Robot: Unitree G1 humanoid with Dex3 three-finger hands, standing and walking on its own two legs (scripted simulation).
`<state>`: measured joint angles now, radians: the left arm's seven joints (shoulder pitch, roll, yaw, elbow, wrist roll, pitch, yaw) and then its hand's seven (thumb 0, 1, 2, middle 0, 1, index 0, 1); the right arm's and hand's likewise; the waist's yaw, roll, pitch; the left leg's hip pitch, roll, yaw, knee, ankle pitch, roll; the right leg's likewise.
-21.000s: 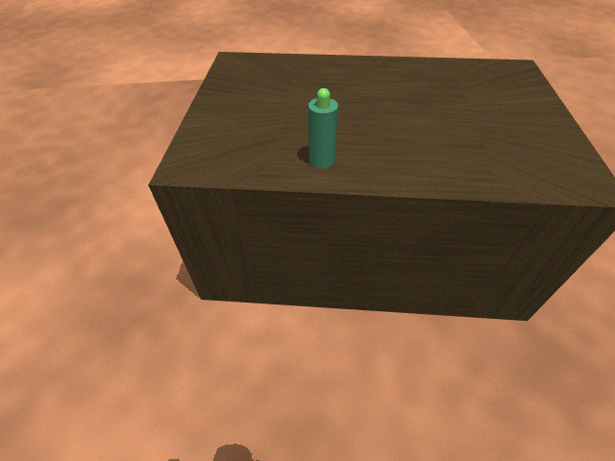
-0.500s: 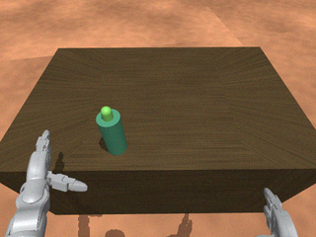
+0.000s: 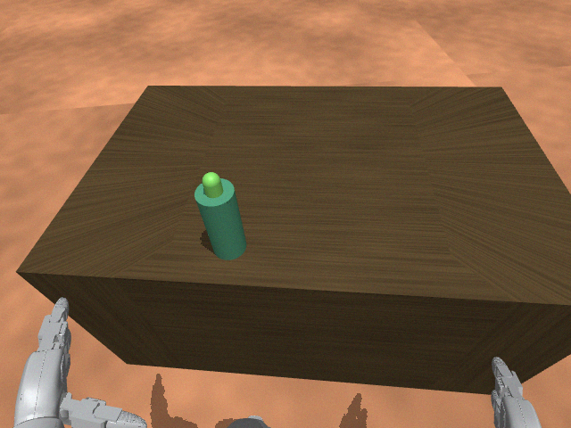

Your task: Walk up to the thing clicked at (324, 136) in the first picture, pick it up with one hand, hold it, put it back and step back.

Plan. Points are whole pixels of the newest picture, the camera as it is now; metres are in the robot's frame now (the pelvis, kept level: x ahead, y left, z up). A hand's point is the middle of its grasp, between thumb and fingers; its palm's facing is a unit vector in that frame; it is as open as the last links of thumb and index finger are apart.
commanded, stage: sink last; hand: left
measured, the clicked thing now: (221, 214) +0.48 +0.19 -0.02
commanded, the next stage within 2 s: home in 0.16 s
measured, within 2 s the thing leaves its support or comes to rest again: neither
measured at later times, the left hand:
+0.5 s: hand (118, 372) +0.18 +0.26 +0.01, palm faces +0.30 -0.89 -0.35, open 17.3 cm
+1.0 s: hand (188, 373) +0.20 +0.18 -0.05, palm faces +0.10 -0.97 -0.22, open 17.4 cm
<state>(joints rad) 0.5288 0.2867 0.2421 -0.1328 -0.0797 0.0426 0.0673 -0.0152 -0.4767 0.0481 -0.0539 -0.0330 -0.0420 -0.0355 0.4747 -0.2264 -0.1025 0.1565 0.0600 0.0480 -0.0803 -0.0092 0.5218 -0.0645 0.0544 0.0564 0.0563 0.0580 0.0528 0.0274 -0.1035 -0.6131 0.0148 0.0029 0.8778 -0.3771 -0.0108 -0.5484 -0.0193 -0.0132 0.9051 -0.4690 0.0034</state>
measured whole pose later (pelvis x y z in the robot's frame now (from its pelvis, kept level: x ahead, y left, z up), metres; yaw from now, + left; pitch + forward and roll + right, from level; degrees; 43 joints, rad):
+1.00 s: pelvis +0.02 +0.01 -0.01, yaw -1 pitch +10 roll +0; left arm 0.45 0.19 0.00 0.09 -0.04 0.03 0.09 -0.01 -0.53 0.06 -0.06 -0.05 -0.06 -0.05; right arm 0.45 -0.19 0.00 0.09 0.03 0.04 -0.08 0.01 -0.88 -0.89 0.20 0.30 0.20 0.30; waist 0.00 0.01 -0.13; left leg -0.66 0.03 0.02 0.93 -0.44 0.00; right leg -0.60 -0.01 0.01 0.93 -0.51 0.02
